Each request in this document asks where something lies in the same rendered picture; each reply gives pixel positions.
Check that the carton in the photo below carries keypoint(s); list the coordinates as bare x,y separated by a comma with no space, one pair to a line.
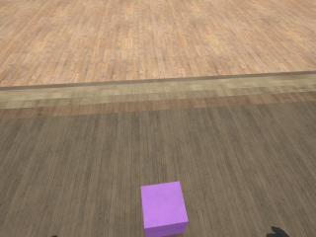
164,210

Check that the robot right hand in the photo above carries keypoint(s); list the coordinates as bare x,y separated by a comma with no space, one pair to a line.
277,233

